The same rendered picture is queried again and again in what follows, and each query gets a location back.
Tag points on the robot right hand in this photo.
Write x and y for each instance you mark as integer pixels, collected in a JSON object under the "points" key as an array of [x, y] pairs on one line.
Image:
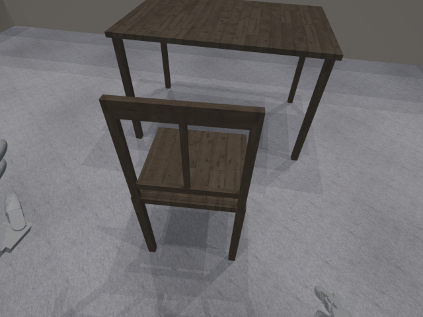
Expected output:
{"points": [[332, 304]]}

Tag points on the chair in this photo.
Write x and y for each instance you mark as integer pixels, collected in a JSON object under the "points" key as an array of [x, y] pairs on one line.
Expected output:
{"points": [[188, 168]]}

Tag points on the table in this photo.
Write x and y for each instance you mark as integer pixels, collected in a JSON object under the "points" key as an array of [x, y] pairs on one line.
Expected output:
{"points": [[250, 26]]}

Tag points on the robot left hand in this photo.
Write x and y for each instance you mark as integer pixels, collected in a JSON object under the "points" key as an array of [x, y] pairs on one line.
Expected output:
{"points": [[13, 231]]}

